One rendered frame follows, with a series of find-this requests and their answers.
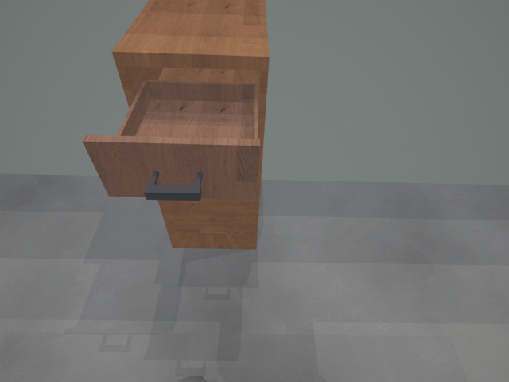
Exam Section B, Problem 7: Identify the handle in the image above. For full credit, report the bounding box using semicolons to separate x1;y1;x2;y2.
144;171;203;201

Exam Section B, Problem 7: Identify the drawer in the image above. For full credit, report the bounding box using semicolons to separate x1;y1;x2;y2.
83;80;260;199

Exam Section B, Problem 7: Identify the cabinet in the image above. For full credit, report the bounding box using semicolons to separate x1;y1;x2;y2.
112;0;270;249

